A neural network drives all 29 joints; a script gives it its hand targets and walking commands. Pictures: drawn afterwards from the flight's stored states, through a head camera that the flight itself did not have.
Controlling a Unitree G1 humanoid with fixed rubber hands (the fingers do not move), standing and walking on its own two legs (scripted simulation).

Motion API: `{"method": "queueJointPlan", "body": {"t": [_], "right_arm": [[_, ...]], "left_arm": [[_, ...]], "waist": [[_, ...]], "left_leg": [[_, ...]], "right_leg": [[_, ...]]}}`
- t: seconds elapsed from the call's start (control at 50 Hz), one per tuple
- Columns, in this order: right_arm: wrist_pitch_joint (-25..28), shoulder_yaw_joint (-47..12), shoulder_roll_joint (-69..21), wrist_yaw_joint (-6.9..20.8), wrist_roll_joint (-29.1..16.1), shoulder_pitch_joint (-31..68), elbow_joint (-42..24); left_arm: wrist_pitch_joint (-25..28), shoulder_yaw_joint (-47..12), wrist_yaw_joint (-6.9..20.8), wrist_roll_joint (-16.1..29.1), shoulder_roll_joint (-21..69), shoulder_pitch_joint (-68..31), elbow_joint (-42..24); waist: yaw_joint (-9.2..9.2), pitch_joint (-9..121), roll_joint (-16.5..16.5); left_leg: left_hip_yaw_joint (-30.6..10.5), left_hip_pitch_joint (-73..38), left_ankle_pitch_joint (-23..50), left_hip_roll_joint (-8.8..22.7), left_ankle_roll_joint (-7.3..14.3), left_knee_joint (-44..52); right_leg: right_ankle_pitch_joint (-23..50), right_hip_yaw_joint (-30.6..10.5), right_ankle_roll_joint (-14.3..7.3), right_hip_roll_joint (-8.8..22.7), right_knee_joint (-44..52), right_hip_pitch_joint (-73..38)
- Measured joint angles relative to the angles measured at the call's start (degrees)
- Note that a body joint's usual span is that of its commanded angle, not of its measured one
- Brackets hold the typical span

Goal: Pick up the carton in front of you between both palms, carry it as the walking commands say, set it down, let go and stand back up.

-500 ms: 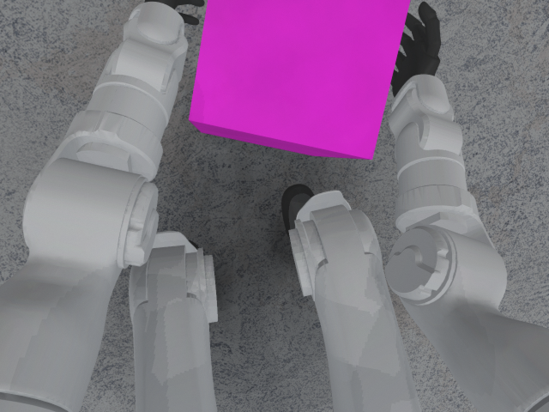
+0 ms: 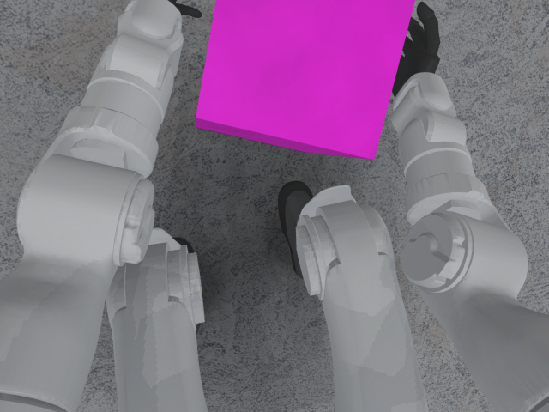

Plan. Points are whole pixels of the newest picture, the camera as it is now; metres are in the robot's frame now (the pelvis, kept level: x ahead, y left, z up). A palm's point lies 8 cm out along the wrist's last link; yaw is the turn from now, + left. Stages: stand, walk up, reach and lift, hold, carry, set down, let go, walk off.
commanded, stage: set down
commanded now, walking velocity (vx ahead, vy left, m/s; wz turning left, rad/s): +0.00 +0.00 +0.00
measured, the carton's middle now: (282, 70) +0.48 -0.11 -0.26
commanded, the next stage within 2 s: let go in 1.34 s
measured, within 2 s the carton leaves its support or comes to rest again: neither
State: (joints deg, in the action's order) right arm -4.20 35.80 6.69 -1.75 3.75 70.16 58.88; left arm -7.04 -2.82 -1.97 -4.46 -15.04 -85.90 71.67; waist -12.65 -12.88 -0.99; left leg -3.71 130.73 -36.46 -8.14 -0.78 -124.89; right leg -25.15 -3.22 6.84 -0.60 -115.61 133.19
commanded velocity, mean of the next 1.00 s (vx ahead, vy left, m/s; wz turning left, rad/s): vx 0.00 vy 0.00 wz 0.00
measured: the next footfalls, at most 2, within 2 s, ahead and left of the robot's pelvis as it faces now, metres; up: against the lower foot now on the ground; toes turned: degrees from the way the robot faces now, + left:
none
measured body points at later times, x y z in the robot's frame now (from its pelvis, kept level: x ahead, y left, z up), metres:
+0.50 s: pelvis -0.01 -0.01 +0.01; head +0.35 -0.01 +0.27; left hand +0.58 +0.04 -0.15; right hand +0.44 -0.30 -0.15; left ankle +0.08 +0.11 -0.35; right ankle +0.15 -0.15 -0.35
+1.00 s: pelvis +0.01 -0.02 +0.12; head +0.33 -0.02 +0.44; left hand +0.60 +0.05 +0.01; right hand +0.43 -0.30 +0.01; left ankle +0.08 +0.11 -0.35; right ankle +0.15 -0.15 -0.35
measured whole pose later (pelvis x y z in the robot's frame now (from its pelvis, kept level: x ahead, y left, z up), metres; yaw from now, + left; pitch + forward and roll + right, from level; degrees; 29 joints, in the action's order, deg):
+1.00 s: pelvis +0.01 -0.02 +0.12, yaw -1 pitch +47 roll -2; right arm -8.2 22.0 4.0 -8.8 -8.1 49.9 35.6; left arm -12.6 -0.8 0.4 -1.0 -22.0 -72.7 55.5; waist -13.5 3.2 -2.4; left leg -3.3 113.7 -33.6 -2.9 -1.3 -99.8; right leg -21.4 -1.5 2.5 -0.9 -92.2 118.3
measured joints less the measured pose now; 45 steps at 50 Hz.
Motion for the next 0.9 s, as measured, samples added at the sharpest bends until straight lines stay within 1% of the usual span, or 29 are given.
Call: {"method": "queueJointPlan", "body": {"t": [0.04, 0.08, 0.16, 0.22, 0.32, 0.38, 0.42, 0.5, 0.54, 0.6, 0.7, 0.76, 0.82, 0.9], "right_arm": [[1.05, -0.54, -0.08, 0.06, -0.76, 0.41, 1.30], [2.62, -1.61, 0.23, -0.44, -1.96, 0.78, 3.48], [5.45, -4.76, 2.31, -2.65, -6.66, 0.54, 6.71], [6.75, -7.78, 4.51, -3.28, -10.59, -0.25, 6.99], [7.30, -12.48, 6.94, -3.59, -16.45, -1.47, 4.87], [6.78, -14.36, 6.64, -4.26, -18.97, -2.34, 1.51], [6.14, -15.11, 5.57, -4.99, -19.79, -3.03, -1.56], [3.77, -15.98, 2.61, -6.94, -19.00, -5.27, -8.44], [2.37, -15.95, 1.42, -7.81, -17.79, -6.63, -10.71], [0.82, -15.55, 0.29, -8.58, -15.99, -8.69, -12.23], [-0.43, -15.32, -0.51, -8.50, -14.00, -11.81, -13.64], [-1.04, -15.30, -0.90, -8.23, -13.23, -13.12, -15.00], [-1.68, -15.20, -1.40, -8.00, -12.74, -14.43, -16.92], [-2.70, -14.72, -2.10, -7.72, -12.26, -16.77, -19.94]], "left_arm": [[0.42, -0.74, 0.13, 0.56, -0.87, -0.01, -0.40], [1.26, -1.89, -0.15, 1.89, -2.00, 0.04, -1.31], [2.06, -5.22, -1.31, 5.70, -5.42, -0.91, -1.70], [2.13, -7.87, -1.39, 8.80, -8.05, -1.46, -1.84], [2.03, -10.57, -1.05, 11.76, -9.87, -1.32, -4.47], [1.51, -10.62, -1.20, 11.68, -9.98, -0.22, -7.96], [0.85, -9.98, -1.45, 10.93, -9.94, 0.88, -10.57], [-1.44, -7.55, -1.72, 8.96, -9.63, 3.31, -14.78], [-2.63, -5.96, -1.52, 8.22, -9.42, 4.18, -14.85], [-3.55, -3.45, -0.70, 7.60, -9.14, 4.98, -12.70], [-3.13, -0.05, 0.81, 6.64, -8.66, 5.51, -8.15], [-2.82, 1.27, 1.32, 5.91, -8.38, 5.94, -7.13], [-2.94, 1.92, 1.60, 5.29, -8.17, 7.04, -8.15], [-3.90, 2.07, 1.89, 4.55, -7.82, 9.58, -11.55]], "waist": [[-0.41, -0.48, 0.37], [-0.68, -1.12, 0.91], [-0.65, -2.39, 1.77], [-0.46, -2.99, 2.03], [-0.02, -3.80, 2.43], [0.15, -3.68, 2.89], [0.24, -3.21, 2.99], [0.17, -1.45, 2.33], [-0.04, 0.04, 1.55], [-0.39, 2.95, 0.16], [-0.79, 7.74, -1.45], [-0.89, 9.76, -1.81], [-0.93, 11.36, -1.85], [-0.89, 13.41, -1.67]], "left_leg": [[-0.03, -0.04, 0.13, 0.28, 0.00, -0.07], [-0.06, -0.14, 0.28, 0.68, -0.02, -0.05], [-0.17, -0.10, 0.60, 1.68, 0.02, 0.14], [-0.02, 0.21, 0.83, 2.44, 0.06, 0.28], [-0.08, 0.41, 1.15, 3.34, -0.14, 0.24], [-0.34, 0.04, 1.14, 3.97, -0.42, 0.14], [-0.39, -0.58, 1.00, 4.52, -0.56, 0.33], [-0.05, -3.14, 0.71, 5.41, -0.65, 2.17], [0.10, -4.75, 0.66, 5.60, -0.68, 3.84], [0.17, -6.93, 0.78, 5.77, -0.68, 6.86], [0.31, -9.66, 1.18, 6.03, -0.51, 11.79], [0.45, -10.98, 1.40, 6.05, -0.46, 14.25], [0.59, -12.24, 1.60, 5.94, -0.49, 16.56], [0.65, -14.06, 1.98, 5.65, -0.58, 19.94]], "right_leg": [[0.17, 0.20, -0.13, 0.09, -0.02, -0.07], [0.43, 0.46, -0.33, 0.19, 0.07, -0.14], [1.11, 1.23, -0.99, 0.62, 0.46, -0.05], [1.58, 1.81, -1.79, 1.26, 0.61, 0.43], [2.31, 2.63, -2.93, 1.87, 0.56, 0.93], [2.76, 3.06, -3.40, 1.59, 0.66, 0.85], [3.09, 3.18, -3.61, 1.12, 0.99, 0.54], [3.41, 2.92, -3.89, 0.30, 2.68, -1.33], [3.36, 2.79, -4.00, 0.11, 4.14, -2.75], [3.28, 2.71, -4.12, -0.06, 6.89, -4.83], [3.44, 2.53, -4.20, -0.41, 11.46, -7.45], [3.54, 2.32, -4.21, -0.59, 13.70, -8.69], [3.55, 2.06, -4.21, -0.67, 15.72, -9.86], [3.53, 1.81, -4.25, -0.60, 18.68, -11.66]]}}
